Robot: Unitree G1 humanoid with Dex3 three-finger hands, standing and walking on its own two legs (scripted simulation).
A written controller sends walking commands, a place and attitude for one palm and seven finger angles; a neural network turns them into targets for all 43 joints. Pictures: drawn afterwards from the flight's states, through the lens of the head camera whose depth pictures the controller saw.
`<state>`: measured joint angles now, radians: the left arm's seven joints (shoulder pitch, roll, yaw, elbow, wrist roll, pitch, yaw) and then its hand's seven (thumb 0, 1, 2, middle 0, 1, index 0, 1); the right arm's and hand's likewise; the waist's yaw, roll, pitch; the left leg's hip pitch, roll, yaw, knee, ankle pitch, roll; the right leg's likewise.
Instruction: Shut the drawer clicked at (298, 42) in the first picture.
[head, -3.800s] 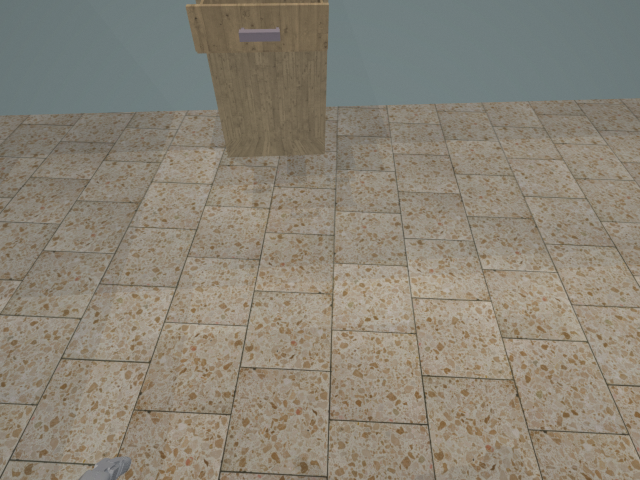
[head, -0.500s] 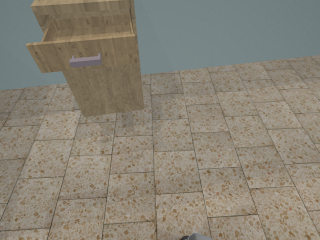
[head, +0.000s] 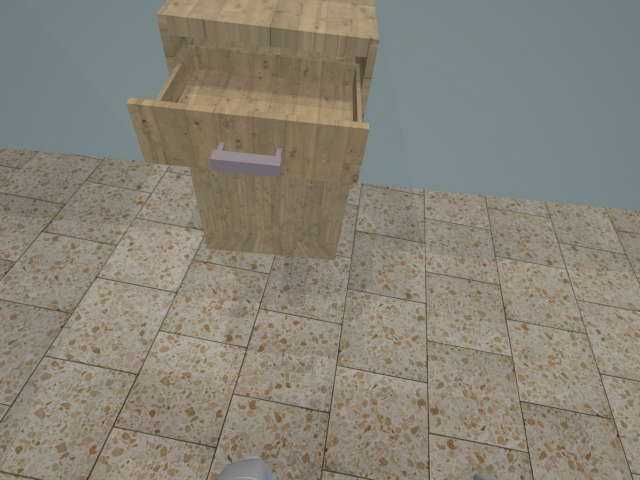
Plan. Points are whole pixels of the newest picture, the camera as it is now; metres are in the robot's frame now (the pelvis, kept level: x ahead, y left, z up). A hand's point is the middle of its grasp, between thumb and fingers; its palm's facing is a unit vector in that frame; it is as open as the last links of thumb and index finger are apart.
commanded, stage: take the last steps up to it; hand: left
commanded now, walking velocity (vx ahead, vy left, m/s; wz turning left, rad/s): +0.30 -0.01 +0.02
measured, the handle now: (248, 156) +0.67 +0.20 -0.02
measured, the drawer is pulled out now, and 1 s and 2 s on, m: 0.29 0.29 0.29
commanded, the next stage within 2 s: come to a stop and stand still in 0.96 s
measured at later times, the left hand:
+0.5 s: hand (224, 417) +0.22 +0.15 -0.14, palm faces -0.01 -0.98 -0.20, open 7.4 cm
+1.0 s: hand (241, 428) +0.21 +0.13 -0.16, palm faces +0.15 -0.98 -0.13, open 7.4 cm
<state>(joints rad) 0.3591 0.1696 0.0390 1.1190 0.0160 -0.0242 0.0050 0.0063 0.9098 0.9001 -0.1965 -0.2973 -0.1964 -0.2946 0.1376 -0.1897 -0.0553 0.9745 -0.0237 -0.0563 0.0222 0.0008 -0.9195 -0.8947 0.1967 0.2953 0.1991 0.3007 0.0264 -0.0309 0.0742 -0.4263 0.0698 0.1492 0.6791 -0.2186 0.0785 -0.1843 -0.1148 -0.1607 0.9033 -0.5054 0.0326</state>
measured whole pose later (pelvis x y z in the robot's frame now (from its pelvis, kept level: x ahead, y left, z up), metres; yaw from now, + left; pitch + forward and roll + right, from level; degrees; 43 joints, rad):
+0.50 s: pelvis +0.14 -0.03 +0.02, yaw +0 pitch -1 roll +2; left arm 0.18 0.16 0.05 1.05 0.02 0.00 -0.01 0.01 0.91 0.90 -0.19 -0.30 -0.19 -0.29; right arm 0.42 -0.13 -0.05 1.14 -0.02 -0.04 0.00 0.00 -0.91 -0.89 0.20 0.30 0.20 0.30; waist -0.05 0.01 0.03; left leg -0.06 0.01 0.16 0.37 -0.28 0.02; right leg -0.38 -0.10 -0.09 0.63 -0.25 0.02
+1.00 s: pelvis +0.29 -0.02 +0.02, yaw +2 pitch -1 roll -1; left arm 0.41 0.12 0.03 1.14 0.02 -0.04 0.01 0.01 0.91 0.90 -0.20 -0.30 -0.20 -0.29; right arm 0.12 -0.19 -0.04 1.02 -0.02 -0.04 0.02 0.00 -0.92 -0.89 0.20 0.30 0.20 0.30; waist 0.05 0.00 0.05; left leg -0.33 0.07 0.11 0.53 -0.17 0.01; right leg -0.07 -0.05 -0.15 0.47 -0.36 0.02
